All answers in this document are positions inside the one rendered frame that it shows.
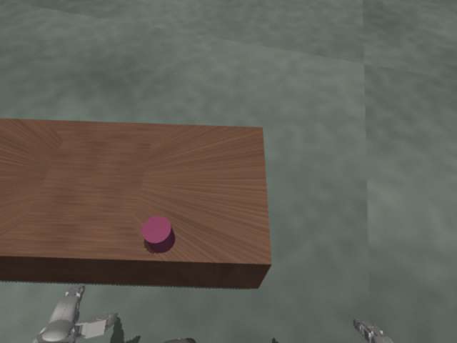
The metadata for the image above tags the left robot arm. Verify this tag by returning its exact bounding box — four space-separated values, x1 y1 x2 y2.
32 319 76 343

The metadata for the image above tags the can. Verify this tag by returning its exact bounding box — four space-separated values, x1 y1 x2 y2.
142 216 175 253

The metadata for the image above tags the right robot hand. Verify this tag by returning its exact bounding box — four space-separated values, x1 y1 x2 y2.
353 319 393 343

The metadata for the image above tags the left robot hand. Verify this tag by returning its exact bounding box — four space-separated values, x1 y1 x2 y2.
48 284 118 339

